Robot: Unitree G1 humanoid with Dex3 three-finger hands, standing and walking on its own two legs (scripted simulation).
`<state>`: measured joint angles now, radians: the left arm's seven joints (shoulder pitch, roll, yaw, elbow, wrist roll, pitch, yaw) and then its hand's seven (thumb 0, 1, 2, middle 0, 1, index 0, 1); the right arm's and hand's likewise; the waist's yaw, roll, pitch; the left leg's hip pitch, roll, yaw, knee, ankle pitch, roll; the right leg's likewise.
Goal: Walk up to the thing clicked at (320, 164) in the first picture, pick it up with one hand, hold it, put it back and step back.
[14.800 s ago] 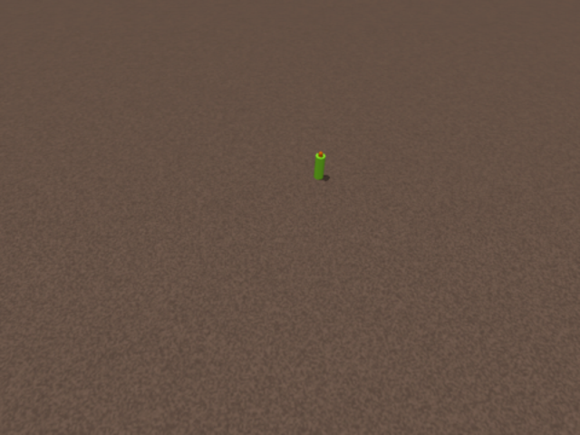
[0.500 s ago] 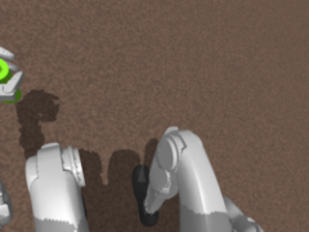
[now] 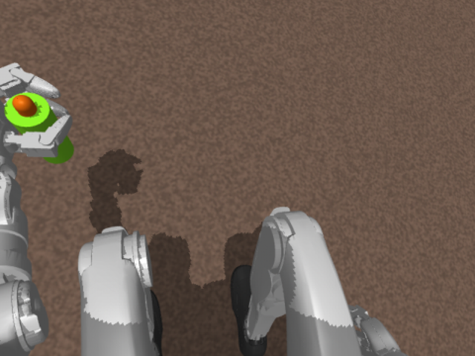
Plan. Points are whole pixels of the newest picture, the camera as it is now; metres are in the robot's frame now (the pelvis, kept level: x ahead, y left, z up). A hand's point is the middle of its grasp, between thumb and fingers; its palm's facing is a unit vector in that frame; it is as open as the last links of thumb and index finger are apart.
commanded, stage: settle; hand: left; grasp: from the side
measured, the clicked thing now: (42, 129) +0.47 +0.27 -0.08
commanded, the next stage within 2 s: lift in 0.62 s
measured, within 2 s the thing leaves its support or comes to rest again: neither
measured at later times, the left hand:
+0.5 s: hand (41, 113) +0.46 +0.25 -0.02, palm faces +0.12 -0.99 -0.05, open 6.7 cm
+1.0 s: hand (34, 109) +0.45 +0.24 +0.01, palm faces +0.10 -0.99 -0.05, open 6.7 cm
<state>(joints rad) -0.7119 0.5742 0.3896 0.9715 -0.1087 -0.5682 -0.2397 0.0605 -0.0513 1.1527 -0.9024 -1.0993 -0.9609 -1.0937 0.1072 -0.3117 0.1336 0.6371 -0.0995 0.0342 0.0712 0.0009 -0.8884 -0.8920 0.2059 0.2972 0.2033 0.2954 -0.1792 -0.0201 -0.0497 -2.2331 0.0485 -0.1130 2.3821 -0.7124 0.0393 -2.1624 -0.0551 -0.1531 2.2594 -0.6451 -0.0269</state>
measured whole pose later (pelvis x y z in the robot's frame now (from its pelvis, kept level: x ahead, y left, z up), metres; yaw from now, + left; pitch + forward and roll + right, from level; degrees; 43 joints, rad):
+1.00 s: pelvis +0.00 +0.00 +0.04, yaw +4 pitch +33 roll -6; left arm -0.68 0.46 0.39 0.94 -0.10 -0.56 -0.24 0.06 -0.05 1.16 -0.90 -1.11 -0.96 -1.10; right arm 0.15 -0.28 0.06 0.66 -0.06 -0.01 0.05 0.00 -0.93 -0.90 0.21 0.30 0.20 0.29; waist -0.16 0.01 -0.13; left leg -2.13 0.03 -0.05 2.23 -0.69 0.03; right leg -2.09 -0.06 -0.10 2.16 -0.65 -0.03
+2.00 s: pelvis +0.05 +0.00 +0.29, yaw +7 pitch +20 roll -4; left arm -0.20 0.29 0.18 0.42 -0.19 -0.29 -0.12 0.06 -0.06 1.18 -0.90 -1.14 -0.96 -1.12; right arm 0.21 -0.24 0.01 0.65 0.04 -0.09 -0.05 0.01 -0.89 -0.89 0.21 0.30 0.20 0.30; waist -0.05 0.01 -0.15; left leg -1.16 0.04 -0.02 1.39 -0.58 0.01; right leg -1.13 -0.02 -0.09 1.32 -0.54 -0.01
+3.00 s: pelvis +0.08 +0.00 +0.38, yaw +7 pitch +8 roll -2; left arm -0.14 0.24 0.16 0.47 -0.19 -0.33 -0.17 0.06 -0.05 1.18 -0.89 -1.15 -0.96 -1.13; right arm 0.25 -0.22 0.01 0.68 0.01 -0.07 -0.07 0.01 -0.89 -0.89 0.20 0.30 0.20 0.30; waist -0.03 0.00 -0.05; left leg -0.60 0.04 0.01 0.91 -0.44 0.00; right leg -0.59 -0.01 -0.07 0.86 -0.41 -0.01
